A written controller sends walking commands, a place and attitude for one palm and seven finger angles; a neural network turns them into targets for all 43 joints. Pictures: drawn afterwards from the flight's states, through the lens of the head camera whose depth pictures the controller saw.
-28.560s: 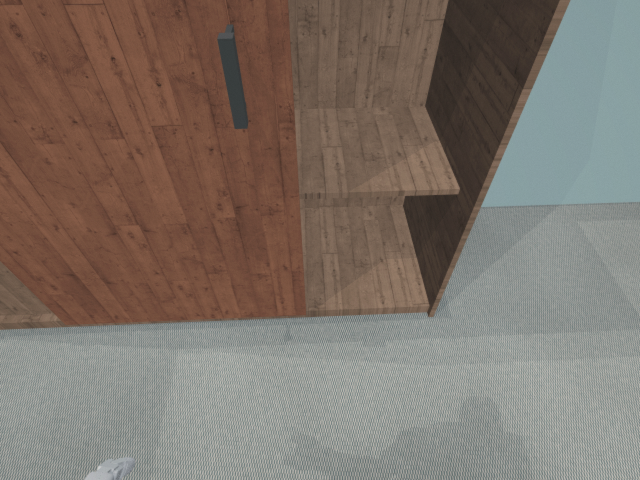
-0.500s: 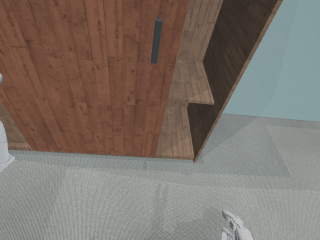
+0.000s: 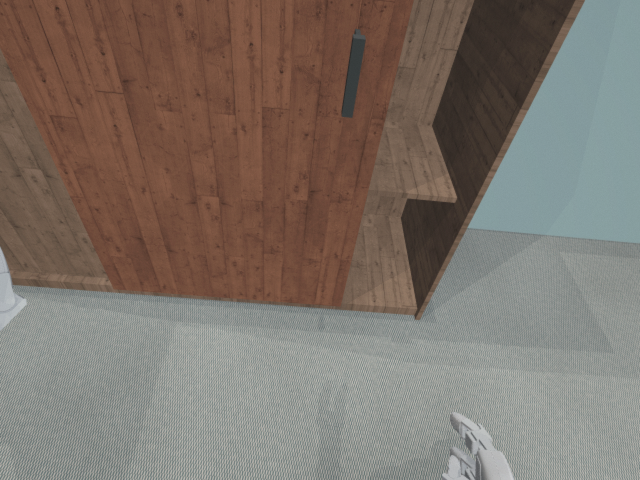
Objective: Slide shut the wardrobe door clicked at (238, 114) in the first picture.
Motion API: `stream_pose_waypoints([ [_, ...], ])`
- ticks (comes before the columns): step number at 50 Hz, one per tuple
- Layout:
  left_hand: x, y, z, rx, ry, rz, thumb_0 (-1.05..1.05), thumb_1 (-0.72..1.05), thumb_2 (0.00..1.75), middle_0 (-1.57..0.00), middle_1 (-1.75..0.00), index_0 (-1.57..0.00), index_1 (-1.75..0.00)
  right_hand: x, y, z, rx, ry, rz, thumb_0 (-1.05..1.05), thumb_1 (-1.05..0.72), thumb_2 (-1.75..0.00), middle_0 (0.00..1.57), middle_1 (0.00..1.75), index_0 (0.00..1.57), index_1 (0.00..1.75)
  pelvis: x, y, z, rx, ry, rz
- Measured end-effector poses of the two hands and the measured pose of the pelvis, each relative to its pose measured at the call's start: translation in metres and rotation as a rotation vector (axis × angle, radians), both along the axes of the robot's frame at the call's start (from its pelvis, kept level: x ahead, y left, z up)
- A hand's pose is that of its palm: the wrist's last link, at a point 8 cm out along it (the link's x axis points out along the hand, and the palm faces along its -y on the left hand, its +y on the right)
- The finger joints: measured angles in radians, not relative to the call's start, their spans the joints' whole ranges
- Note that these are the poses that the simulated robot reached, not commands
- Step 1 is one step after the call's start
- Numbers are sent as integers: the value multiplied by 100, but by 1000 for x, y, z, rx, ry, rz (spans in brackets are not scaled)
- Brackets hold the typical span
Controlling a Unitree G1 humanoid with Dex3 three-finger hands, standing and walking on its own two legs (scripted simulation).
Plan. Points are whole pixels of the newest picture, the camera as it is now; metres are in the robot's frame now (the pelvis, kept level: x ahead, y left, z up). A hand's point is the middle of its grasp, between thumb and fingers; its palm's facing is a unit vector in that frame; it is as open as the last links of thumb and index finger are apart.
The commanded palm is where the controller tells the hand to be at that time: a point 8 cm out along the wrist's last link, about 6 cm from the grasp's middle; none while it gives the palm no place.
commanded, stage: stop stepping back and stand still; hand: left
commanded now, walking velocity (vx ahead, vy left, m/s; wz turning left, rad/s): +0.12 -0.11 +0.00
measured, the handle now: (352, 73) +0.83 -0.03 +0.15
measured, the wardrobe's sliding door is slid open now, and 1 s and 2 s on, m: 0.29 0.29 0.29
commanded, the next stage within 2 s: let the arm hang, fingers relaxed in 0.82 s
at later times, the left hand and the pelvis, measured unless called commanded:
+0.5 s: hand (5, 271) +0.24 +0.30 +0.20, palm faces +0.47 -0.73 -0.50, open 7.4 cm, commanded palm +0.17 +0.33 +0.18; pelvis +0.04 +0.03 +0.00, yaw +2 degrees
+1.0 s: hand (48, 315) +0.27 +0.32 +0.08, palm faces +0.30 -0.79 -0.53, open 7.4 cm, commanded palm none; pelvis +0.06 +0.04 +0.00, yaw +3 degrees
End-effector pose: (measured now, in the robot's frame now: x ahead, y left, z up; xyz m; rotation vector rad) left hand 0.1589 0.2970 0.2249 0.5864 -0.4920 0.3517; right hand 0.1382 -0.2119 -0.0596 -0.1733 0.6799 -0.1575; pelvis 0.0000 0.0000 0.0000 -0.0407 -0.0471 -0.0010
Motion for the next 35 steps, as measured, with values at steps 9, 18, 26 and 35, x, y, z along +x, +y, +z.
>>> stream_pose_waypoints([
  [9, -12, 33, -50, -106, 177, 173, 1, 89, 90, -21, -31, -21, -31, 6, -1, -40, -8, 149, 40, 2, -91, -90, 20, 30, 21, 30, 8, 12, -13, 3, -5, 31],
  [18, 18, 31, -40, -146, 66, 89, 2, 89, 90, -21, -31, -21, -30, 31, 11, -11, -79, 64, 40, 2, -91, -90, 20, 30, 20, 30, 21, 26, -7, 17, -7, 45],
  [26, 42, 38, -17, 24, 117, 90, 1, 89, 90, -21, -31, -21, -30, 61, 25, -17, 13, 53, 43, 2, -91, -90, 20, 30, 21, 30, 46, 28, -2, 4, 45, 35],
  [35, 60, 41, -60, -121, 301, 127, 1, 89, 90, -21, -31, -21, -30, 79, 18, -17, -22, 102, 16, 2, -91, -90, 20, 30, 21, 30, 63, 32, 2, 21, 55, 29],
])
